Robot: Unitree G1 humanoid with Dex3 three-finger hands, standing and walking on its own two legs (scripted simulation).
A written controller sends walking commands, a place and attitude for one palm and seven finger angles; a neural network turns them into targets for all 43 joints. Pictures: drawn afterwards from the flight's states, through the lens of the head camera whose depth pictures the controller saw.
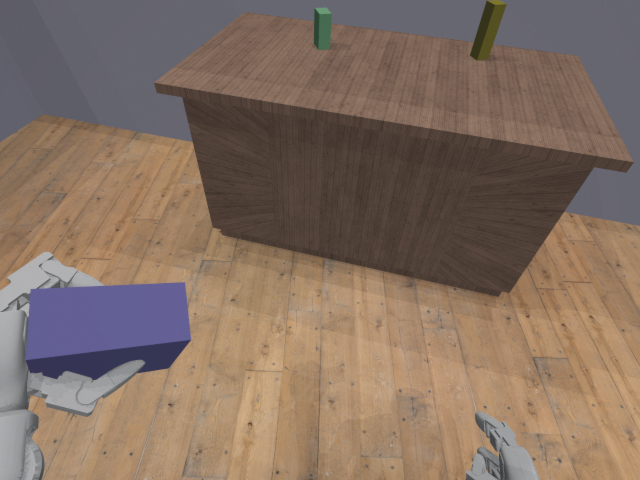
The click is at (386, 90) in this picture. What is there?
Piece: table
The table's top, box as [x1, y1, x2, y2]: [154, 12, 633, 172]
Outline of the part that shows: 154,82 156,91 160,93 625,172 633,162 578,56 576,55 493,45 488,58 486,60 477,61 469,55 473,42 332,23 330,48 326,50 318,50 313,43 313,21 244,12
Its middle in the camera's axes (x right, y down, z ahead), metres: +0.22 -0.54 +1.27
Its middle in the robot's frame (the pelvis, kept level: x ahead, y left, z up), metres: +1.32 -0.15 -0.06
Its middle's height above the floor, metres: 0.71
